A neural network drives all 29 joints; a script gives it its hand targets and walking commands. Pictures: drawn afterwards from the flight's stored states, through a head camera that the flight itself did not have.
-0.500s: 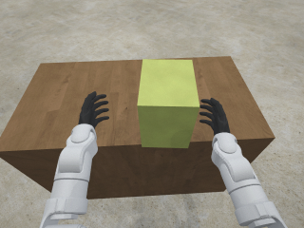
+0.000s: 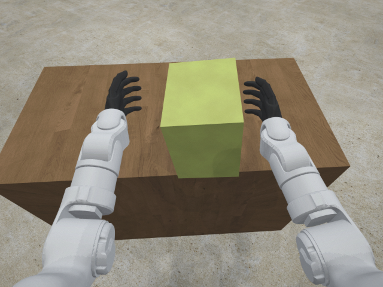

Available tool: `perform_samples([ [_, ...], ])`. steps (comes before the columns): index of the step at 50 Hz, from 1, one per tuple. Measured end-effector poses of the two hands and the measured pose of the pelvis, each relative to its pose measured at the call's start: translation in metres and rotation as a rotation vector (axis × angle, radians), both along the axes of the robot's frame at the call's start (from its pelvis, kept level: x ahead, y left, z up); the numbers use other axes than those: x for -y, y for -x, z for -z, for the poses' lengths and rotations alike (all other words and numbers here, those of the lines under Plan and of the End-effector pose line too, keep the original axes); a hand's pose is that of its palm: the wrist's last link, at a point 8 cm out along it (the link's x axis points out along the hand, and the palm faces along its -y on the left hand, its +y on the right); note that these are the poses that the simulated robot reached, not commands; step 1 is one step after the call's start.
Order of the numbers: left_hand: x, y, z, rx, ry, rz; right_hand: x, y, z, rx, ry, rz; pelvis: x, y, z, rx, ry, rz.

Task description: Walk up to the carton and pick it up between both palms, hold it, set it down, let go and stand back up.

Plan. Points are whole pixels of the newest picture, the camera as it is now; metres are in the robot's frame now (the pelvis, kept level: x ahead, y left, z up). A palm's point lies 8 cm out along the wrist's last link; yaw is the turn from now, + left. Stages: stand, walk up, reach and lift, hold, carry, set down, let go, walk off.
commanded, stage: reach and lift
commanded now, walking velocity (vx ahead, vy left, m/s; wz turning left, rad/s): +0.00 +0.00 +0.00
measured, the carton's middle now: (205, 121) +0.52 -0.02 +0.00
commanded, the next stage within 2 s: none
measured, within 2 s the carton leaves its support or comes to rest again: leaves its support in 1.64 s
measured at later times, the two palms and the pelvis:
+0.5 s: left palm (117, 83) +0.50 +0.17 +0.14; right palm (263, 89) +0.49 -0.14 +0.13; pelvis +0.01 +0.00 +0.00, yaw +0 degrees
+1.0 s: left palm (132, 125) +0.47 +0.15 +0.05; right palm (271, 105) +0.48 -0.17 +0.09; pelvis +0.00 +0.00 -0.01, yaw +0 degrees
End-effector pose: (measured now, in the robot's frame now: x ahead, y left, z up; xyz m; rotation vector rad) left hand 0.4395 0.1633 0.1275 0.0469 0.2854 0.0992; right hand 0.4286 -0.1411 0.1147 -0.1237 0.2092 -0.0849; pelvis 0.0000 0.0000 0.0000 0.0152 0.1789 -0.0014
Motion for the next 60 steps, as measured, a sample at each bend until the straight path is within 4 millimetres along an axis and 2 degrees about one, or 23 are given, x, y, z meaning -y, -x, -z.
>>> perform_samples([
  [9, -0.011, -0.029, -0.022, 0.006, -0.038, -0.030, -0.003, -0.026, -0.012, -0.023, 0.006, 0.011, 0.000, -0.002, 0.001, -0.027, 0.000, 0.000],
  [19, -0.007, -0.050, -0.015, -0.025, -0.051, -0.022, -0.003, -0.050, -0.016, -0.025, -0.020, 0.029, -0.001, -0.007, 0.002, -0.083, 0.001, -0.001],
  [27, -0.003, -0.062, -0.016, -0.002, -0.036, -0.025, -0.002, -0.061, -0.015, -0.005, -0.029, 0.029, 0.001, -0.012, 0.003, -0.132, 0.000, 0.000],
  [30, -0.002, -0.062, -0.006, -0.028, -0.023, -0.030, 0.001, -0.062, -0.010, -0.011, -0.029, 0.036, 0.001, -0.013, 0.003, -0.135, 0.000, 0.000],
  [35, -0.001, -0.052, 0.026, -0.097, 0.021, -0.034, 0.010, -0.061, -0.003, -0.012, -0.027, 0.054, 0.002, -0.013, 0.003, -0.138, 0.000, 0.001],
  [43, 0.006, -0.035, 0.067, -0.072, 0.104, -0.040, 0.021, -0.059, 0.011, 0.013, -0.087, 0.077, 0.001, -0.008, 0.005, -0.167, 0.003, 0.003],
  [56, 0.007, -0.032, 0.088, -0.027, 0.108, -0.031, 0.024, -0.058, 0.034, -0.009, -0.093, 0.067, -0.003, -0.003, 0.007, -0.213, 0.008, 0.004],
  [60, 0.015, -0.033, 0.094, -0.033, 0.116, -0.002, 0.024, -0.061, 0.036, -0.009, -0.072, 0.058, -0.003, -0.004, 0.007, -0.222, 0.008, 0.005],
])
